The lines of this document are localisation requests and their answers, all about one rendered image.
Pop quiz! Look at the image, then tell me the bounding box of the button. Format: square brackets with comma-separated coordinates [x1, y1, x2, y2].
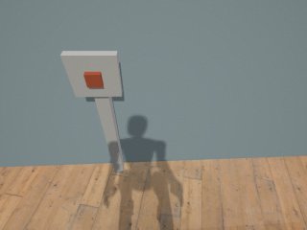
[83, 72, 104, 88]

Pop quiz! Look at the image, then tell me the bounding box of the panel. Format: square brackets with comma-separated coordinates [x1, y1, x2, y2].
[60, 51, 125, 173]

